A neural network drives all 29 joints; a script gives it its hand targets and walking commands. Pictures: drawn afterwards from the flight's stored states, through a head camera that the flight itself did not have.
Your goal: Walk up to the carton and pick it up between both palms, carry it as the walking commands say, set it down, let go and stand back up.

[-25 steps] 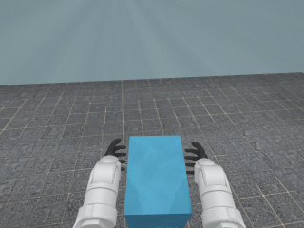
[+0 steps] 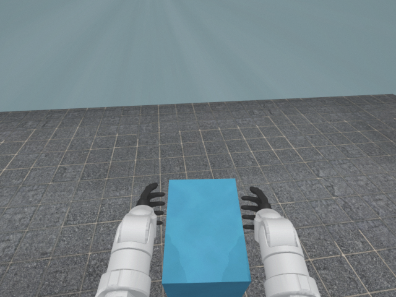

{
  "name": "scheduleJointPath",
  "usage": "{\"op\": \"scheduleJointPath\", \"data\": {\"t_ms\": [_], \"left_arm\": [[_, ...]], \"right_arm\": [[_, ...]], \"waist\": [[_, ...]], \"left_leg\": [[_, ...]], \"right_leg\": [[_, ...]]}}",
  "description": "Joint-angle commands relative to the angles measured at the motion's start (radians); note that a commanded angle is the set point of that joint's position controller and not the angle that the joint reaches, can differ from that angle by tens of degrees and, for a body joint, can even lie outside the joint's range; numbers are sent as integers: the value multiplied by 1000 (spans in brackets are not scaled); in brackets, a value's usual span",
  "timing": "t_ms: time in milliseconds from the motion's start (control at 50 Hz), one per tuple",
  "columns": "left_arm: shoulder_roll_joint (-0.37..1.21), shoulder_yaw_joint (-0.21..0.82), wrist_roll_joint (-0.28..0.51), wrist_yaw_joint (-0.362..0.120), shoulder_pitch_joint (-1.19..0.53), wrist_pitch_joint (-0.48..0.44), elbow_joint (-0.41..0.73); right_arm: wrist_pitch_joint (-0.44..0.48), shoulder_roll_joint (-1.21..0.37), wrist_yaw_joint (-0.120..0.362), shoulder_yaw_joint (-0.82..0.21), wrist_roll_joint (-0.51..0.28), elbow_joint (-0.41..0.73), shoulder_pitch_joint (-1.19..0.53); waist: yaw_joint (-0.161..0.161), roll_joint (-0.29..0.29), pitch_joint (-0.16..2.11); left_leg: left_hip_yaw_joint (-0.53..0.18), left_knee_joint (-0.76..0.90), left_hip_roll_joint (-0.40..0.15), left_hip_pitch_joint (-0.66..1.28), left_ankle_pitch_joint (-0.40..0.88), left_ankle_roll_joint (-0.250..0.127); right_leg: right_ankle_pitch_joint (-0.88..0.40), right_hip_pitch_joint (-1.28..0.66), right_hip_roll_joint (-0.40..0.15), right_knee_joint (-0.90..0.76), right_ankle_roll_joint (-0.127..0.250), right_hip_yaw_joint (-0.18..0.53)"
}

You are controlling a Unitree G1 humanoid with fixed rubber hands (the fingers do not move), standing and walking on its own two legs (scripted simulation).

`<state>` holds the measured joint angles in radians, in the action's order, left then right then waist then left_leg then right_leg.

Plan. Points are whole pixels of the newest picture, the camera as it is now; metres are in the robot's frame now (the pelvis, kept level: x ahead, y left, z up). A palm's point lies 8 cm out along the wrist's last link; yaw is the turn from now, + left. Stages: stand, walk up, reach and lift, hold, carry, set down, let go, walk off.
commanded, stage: hold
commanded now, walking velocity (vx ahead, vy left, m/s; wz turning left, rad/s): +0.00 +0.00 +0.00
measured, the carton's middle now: (203, 236) +0.31 +0.00 -0.04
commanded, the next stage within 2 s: carry in 0.52 s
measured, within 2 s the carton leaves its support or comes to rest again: neither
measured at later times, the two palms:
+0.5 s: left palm (143, 216) +0.29 +0.13 +0.06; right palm (264, 219) +0.29 -0.13 +0.06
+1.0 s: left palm (173, 213) +0.30 +0.06 +0.06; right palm (288, 219) +0.29 -0.18 +0.06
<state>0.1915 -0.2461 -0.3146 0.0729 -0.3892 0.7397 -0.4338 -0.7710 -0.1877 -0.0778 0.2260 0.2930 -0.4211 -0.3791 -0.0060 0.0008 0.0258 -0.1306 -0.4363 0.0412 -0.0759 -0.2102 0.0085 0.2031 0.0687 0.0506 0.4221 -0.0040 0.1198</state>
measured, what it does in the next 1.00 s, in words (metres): shifts its weight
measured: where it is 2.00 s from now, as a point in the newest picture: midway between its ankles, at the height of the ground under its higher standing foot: outside the picture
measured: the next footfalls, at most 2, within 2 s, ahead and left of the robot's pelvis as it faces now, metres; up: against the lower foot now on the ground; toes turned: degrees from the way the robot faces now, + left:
right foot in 1.46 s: +0.01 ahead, -0.23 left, +0.00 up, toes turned -5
left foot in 1.66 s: -0.02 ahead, -0.01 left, +0.00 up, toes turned +9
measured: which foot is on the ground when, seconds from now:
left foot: down 0.00-1.00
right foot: down 0.00-1.00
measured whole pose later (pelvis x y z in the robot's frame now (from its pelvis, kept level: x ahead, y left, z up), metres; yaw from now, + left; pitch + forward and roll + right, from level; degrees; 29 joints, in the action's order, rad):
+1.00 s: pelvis -0.02 -0.05 -0.02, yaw +0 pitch +5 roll -1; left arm 0.20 -0.12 -0.13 0.31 -0.41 1.13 0.05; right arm -1.15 -0.20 -0.35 0.10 0.07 0.07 -0.40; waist -0.03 0.00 0.06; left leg -0.05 -0.68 -0.08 -0.50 -0.28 0.08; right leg 0.26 0.49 0.07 0.67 0.07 -0.03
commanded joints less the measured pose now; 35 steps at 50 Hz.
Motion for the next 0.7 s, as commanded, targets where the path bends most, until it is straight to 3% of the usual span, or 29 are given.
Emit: {"op": "scheduleJointPath", "data": {"t_ms": [0, 480, 500, 520, 560, 620, 680], "left_arm": [[1060, 456, 273, -266, -438, -23, -20], [1048, 454, 271, -270, -456, -29, -22], [1015, 500, 295, -265, -510, -28, -12], [1010, 480, 280, -262, -484, -28, -26], [1022, 531, 320, -256, -504, -14, 32], [1042, 648, 412, -243, -571, 35, 153], [1039, 718, 483, -229, -530, 99, 228]], "right_arm": [[59, -1055, 261, -453, -288, 53, -527], [63, -1060, 258, -441, -284, 32, -535], [76, -1041, 264, -497, -286, 34, -603], [77, -1034, 262, -474, -281, 14, -584], [69, -1031, 250, -520, -316, 87, -598], [23, -1030, 223, -575, -360, 181, -604], [-42, -1021, 205, -633, -416, 257, -562]], "waist": [[0, -4, 184], [-1, -4, 177], [29, 18, 75], [13, 17, 88], [6, -47, 165], [-2, -137, 282], [1, -140, 365]], "left_leg": [[35, 78, 17, 1, 84, -3], [39, 76, 16, -16, 50, -6], [-37, 81, -114, -204, -161, -31], [-84, 88, -154, -213, -260, -43], [-140, 109, -215, -242, -281, -56], [-179, 68, -280, -239, -92, -69], [-115, -55, -271, -213, 158, -60]], "right_leg": [[-76, -32, 18, -70, -8, -30], [-43, -25, 15, -71, -5, -28], [147, 169, -104, -31, 51, -1], [232, 219, -105, -24, 59, 22], [159, 229, -84, 56, 50, -24], [33, 231, -89, 149, 31, -58], [-4, 238, -97, 123, 44, -62]]}}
